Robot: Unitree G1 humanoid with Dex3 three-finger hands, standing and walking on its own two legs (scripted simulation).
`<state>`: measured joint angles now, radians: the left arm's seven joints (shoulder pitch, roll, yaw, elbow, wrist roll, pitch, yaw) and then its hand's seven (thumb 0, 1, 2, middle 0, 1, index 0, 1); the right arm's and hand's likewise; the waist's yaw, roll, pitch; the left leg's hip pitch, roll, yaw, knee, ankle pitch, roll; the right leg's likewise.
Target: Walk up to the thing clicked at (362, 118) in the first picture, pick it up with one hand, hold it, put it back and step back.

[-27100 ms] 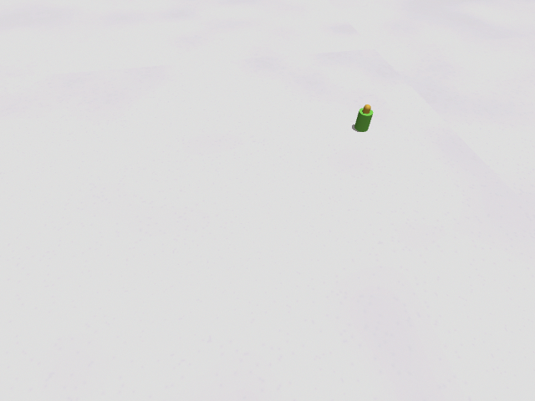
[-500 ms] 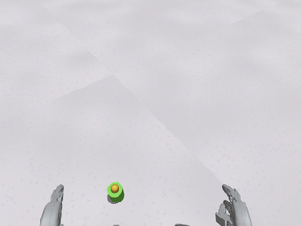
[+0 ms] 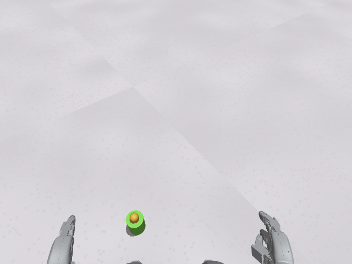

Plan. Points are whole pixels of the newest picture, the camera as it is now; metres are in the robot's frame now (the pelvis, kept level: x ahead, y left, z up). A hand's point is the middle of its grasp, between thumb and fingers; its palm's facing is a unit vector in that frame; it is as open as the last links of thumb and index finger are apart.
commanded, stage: home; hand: left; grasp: from the side
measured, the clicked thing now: (135, 221) +0.42 +0.17 -0.64
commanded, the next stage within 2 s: stand in 0.64 s
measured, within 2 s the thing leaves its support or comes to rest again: neither
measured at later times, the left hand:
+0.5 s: hand (87, 252) +0.17 +0.19 -0.06, palm faces +0.10 -0.95 -0.28, open 17.5 cm
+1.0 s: hand (88, 253) +0.17 +0.19 -0.06, palm faces +0.10 -0.96 -0.28, open 14.2 cm
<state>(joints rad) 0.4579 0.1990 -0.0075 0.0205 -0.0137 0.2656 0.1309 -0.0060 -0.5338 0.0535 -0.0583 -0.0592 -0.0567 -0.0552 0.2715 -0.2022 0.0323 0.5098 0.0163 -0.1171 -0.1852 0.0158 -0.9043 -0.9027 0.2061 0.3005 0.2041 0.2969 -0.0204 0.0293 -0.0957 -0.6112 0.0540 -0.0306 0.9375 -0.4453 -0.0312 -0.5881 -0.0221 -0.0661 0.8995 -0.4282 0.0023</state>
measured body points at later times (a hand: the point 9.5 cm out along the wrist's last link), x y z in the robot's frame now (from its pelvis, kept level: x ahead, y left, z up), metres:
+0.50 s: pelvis +0.00 +0.01 +0.00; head +0.02 +0.01 +0.45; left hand +0.16 +0.24 -0.04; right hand +0.16 -0.23 -0.07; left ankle +0.02 +0.14 -0.69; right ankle +0.02 -0.12 -0.69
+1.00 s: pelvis +0.00 +0.01 +0.00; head +0.02 +0.01 +0.45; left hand +0.16 +0.24 -0.04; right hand +0.16 -0.23 -0.07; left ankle +0.02 +0.14 -0.69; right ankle +0.02 -0.12 -0.69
